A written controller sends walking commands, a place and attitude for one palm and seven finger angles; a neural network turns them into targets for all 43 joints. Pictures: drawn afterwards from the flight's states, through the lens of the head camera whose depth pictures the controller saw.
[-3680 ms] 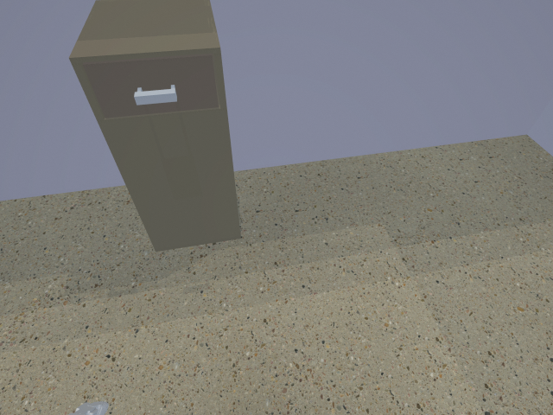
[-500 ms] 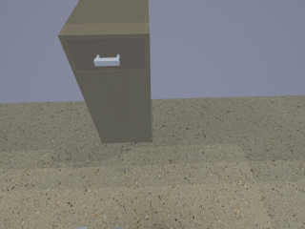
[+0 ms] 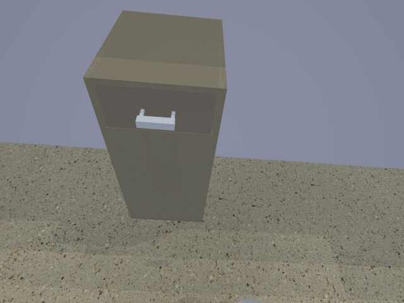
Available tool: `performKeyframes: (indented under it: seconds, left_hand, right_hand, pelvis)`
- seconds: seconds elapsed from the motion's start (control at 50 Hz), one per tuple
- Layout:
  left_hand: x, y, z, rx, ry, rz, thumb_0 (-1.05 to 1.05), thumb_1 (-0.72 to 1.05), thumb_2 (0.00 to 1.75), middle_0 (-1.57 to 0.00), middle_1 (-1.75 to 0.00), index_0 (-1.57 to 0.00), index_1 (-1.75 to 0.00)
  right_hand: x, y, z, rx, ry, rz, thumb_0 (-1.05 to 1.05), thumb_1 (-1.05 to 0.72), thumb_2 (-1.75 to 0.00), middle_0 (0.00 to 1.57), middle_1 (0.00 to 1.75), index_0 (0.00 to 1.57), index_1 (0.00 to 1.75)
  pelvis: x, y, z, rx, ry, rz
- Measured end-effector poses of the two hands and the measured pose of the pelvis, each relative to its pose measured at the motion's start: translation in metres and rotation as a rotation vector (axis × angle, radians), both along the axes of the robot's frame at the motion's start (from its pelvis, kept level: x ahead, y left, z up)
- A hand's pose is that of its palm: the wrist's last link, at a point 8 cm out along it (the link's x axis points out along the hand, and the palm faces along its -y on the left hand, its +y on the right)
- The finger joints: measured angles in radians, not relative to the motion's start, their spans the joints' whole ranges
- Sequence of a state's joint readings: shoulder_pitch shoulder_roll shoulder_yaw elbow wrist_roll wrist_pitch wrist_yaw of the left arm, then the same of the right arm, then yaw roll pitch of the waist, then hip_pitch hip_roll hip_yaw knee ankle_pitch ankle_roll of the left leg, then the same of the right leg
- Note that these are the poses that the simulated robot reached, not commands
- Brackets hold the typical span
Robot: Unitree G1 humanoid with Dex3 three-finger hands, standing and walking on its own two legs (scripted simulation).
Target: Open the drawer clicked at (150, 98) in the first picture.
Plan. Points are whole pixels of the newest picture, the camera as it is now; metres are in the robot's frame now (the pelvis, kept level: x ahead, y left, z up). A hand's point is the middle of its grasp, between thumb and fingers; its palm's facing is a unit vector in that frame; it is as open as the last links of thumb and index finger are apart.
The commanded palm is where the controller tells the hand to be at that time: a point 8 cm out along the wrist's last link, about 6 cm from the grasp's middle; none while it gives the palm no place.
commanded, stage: come to a stop and stand still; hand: left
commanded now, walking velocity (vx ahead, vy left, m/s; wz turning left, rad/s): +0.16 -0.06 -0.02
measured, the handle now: (156, 118) +0.58 +0.17 -0.02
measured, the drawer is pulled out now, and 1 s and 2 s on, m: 0.00 0.00 0.00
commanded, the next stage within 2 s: none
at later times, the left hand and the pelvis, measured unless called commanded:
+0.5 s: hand (139, 287) +0.18 +0.15 -0.17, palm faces +0.06 -0.97 -0.24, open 7.4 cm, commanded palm none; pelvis +0.08 -0.03 -0.01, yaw +2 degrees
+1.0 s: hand out of the picture +0.04 +0.22 -0.17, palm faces +0.04 -0.97 -0.25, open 7.4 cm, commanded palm none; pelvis +0.04 +0.03 -0.01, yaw +1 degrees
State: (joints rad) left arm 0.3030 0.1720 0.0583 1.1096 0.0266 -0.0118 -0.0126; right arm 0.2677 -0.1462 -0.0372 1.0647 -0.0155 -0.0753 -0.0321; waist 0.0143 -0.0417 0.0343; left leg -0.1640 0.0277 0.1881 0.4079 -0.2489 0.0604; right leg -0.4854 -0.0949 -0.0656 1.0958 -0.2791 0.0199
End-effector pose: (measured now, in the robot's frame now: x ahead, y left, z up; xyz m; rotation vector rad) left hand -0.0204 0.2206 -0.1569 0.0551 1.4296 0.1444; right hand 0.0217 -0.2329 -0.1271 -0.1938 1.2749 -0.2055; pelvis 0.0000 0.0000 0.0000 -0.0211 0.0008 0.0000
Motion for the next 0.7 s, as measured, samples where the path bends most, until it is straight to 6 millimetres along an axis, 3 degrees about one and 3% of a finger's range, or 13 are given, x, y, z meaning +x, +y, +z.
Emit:
performKeyframes:
  seconds: [0.18, 0.24, 0.3, 0.4, 0.52, 0.62, 0.7]
  left_hand:
    - [0.127, -0.012, 0.006, 0.068, -0.111, -0.06, 0.0, 0.92, 0.9, -0.2, -0.3, -0.19, -0.3]
    - [0.162, -0.023, 0.003, 0.098, -0.15, -0.085, 0.0, 0.92, 0.9, -0.2, -0.3, -0.2, -0.3]
    - [0.184, -0.033, 0.006, 0.116, -0.188, -0.089, 0.0, 0.92, 0.9, -0.2, -0.3, -0.2, -0.3]
    - [0.193, -0.036, 0.017, 0.134, -0.219, -0.062, 0.0, 0.91, 0.9, -0.2, -0.3, -0.2, -0.3]
    - [0.186, -0.021, 0.021, 0.136, -0.247, -0.053, 0.0, 0.91, 0.9, -0.2, -0.3, -0.2, -0.3]
    - [0.167, 0.011, 0.014, 0.153, -0.281, -0.053, 0.0, 0.9, 0.9, -0.2, -0.3, -0.2, -0.3]
    - [0.145, 0.038, 0.01, 0.166, -0.266, -0.044, 0.0, 0.91, 0.9, -0.2, -0.3, -0.2, -0.3]
  right_hand:
    - [-0.018, 0.01, -0.018, 0.096, 0.237, -0.079, 0.0, -0.92, -0.9, 0.2, 0.3, 0.21, 0.3]
    - [-0.012, 0.004, -0.034, 0.136, 0.288, -0.114, 0.0, -0.91, -0.9, 0.2, 0.3, 0.21, 0.3]
    - [0.006, -0.007, -0.044, 0.148, 0.295, -0.124, 0.0, -0.91, -0.9, 0.2, 0.3, 0.21, 0.3]
    - [0.059, -0.031, -0.046, 0.112, 0.203, -0.066, 0.01, -0.91, -0.9, 0.2, 0.3, 0.2, 0.3]
    - [0.12, -0.042, -0.031, 0.055, 0.015, 0.012, 0.0, -0.91, -0.9, 0.2, 0.3, 0.2, 0.3]
    - [0.146, -0.032, -0.013, 0.008, -0.176, 0.046, 0.0, -0.91, -0.9, 0.2, 0.3, 0.2, 0.3]
    - [0.144, -0.013, -0.009, -0.001, -0.255, 0.079, 0.0, -0.91, -0.9, 0.2, 0.3, 0.2, 0.3]
  pelvis:
    - [0.063, -0.023, -0.005, 0.024, -0.007, 0.012]
    - [0.083, -0.036, -0.016, 0.037, -0.01, 0.008]
    - [0.088, -0.043, -0.02, 0.036, -0.006, 0.02]
    - [0.085, -0.042, -0.014, 0.045, -0.006, 0.032]
    - [0.073, -0.031, -0.012, 0.046, -0.004, 0.035]
    - [0.063, -0.01, -0.019, 0.039, -0.018, 0.03]
    - [0.054, 0.006, -0.026, 0.036, -0.048, 0.02]
